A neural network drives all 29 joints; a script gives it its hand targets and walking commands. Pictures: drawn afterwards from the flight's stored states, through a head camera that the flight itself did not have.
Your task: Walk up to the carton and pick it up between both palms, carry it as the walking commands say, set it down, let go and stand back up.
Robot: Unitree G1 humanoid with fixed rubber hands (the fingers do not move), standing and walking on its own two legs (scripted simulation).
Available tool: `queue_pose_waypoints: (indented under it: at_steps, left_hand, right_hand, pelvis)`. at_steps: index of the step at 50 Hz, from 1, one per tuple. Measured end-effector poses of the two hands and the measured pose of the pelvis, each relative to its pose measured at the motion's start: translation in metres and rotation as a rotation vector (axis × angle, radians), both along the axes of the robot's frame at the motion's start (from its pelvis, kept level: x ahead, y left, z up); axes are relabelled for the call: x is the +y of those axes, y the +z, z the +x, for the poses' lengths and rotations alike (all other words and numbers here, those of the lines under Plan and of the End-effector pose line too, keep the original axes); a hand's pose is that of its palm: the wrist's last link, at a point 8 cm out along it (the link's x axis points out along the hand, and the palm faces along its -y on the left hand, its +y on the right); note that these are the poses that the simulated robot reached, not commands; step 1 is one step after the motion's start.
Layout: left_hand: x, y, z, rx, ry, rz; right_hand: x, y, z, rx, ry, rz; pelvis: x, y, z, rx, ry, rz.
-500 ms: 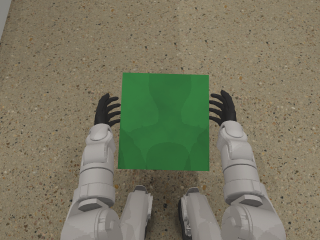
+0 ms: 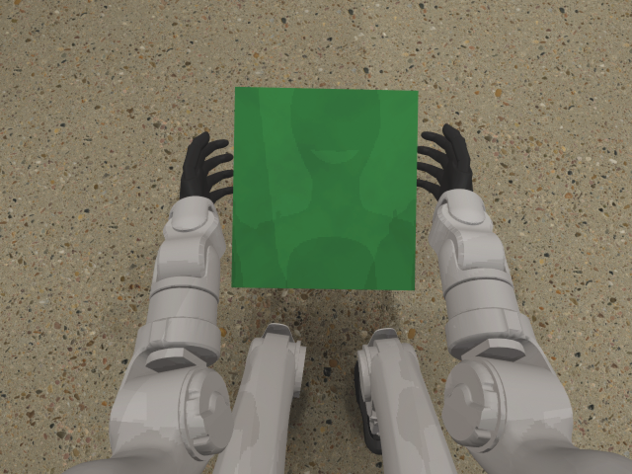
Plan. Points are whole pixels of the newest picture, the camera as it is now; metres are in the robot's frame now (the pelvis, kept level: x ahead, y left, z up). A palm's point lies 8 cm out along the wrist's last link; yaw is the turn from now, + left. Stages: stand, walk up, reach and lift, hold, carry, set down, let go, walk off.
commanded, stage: set down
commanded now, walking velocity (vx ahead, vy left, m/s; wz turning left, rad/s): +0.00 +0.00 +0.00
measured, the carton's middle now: (323, 196) +0.47 +0.03 -0.16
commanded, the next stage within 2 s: none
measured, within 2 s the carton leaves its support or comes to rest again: neither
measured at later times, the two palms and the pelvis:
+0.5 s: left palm (218, 201) +0.46 +0.18 -0.17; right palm (431, 198) +0.48 -0.13 -0.16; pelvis -0.02 +0.00 -0.07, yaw +0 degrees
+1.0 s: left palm (231, 203) +0.49 +0.18 -0.26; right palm (415, 201) +0.50 -0.13 -0.25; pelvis -0.02 +0.00 -0.13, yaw +0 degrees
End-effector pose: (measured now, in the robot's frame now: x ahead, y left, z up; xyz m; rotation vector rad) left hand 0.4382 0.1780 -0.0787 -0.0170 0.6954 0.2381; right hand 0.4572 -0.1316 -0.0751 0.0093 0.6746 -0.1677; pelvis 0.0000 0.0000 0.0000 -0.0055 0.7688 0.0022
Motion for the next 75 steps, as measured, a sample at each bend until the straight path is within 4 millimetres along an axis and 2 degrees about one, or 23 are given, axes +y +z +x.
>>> queue_pose_waypoints:
  at_steps: [27, 53, 64, 75]
  left_hand:
    - [0.0, -0.094, 0.027, 0.016, -0.036, 0.015]
    - [0.003, -0.187, 0.052, 0.031, -0.063, 0.014]
    - [0.002, -0.223, 0.059, 0.065, -0.086, 0.014]
    - [0.006, -0.249, 0.064, 0.091, -0.107, 0.013]
  right_hand:
    - [-0.001, -0.094, 0.022, 0.014, 0.0, -0.018]
    - [0.0, -0.186, 0.046, 0.028, 0.008, -0.018]
    - [-0.003, -0.224, 0.05, 0.061, 0.021, -0.014]
    - [-0.002, -0.249, 0.056, 0.087, 0.05, -0.017]
  pelvis:
    - [0.001, -0.072, -0.019, 0.04, -0.002, -0.003]
    - [0.002, -0.133, -0.021, 0.036, -0.001, -0.008]
    - [0.004, -0.152, -0.018, -0.015, -0.006, -0.006]
    - [0.003, -0.164, -0.012, -0.066, -0.009, -0.003]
